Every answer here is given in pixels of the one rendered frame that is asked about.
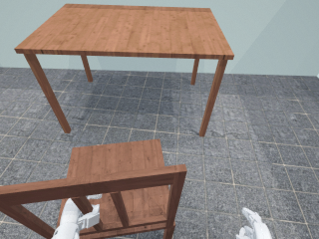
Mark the right robot hand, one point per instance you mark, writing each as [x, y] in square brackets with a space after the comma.
[259, 230]

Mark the left robot hand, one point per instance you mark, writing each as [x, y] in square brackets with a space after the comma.
[72, 214]

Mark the table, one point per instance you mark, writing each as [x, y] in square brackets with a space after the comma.
[128, 31]

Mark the chair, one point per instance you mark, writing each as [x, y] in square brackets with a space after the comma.
[132, 179]

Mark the left robot forearm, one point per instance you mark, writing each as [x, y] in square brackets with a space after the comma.
[67, 231]

